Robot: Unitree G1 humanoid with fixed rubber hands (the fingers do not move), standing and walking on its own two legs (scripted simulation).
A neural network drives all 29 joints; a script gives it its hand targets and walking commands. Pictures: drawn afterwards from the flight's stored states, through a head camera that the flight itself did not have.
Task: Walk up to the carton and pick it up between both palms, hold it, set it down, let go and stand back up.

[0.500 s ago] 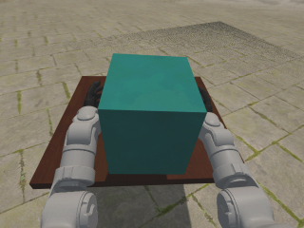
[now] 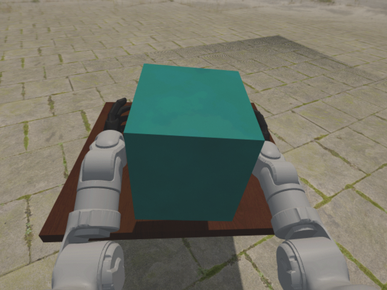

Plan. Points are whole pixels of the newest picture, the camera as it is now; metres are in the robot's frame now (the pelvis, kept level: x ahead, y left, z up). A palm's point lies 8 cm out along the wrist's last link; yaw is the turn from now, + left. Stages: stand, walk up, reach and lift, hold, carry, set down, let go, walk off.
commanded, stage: reach and lift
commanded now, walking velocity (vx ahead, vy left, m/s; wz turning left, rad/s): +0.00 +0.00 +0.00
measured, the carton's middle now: (188, 143) +0.38 +0.01 +0.16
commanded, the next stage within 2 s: hold in 0.34 s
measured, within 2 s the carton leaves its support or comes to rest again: neither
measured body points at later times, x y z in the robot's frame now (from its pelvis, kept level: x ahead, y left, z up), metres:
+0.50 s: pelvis +0.00 +0.00 +0.00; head -0.09 +0.01 +0.44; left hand +0.36 +0.17 +0.21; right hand +0.37 -0.14 +0.19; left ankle +0.01 +0.12 -0.75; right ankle +0.02 -0.14 -0.75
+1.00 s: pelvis +0.00 +0.00 +0.00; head -0.08 +0.01 +0.44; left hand +0.37 +0.16 +0.22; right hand +0.37 -0.15 +0.19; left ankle +0.01 +0.12 -0.75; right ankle +0.02 -0.14 -0.75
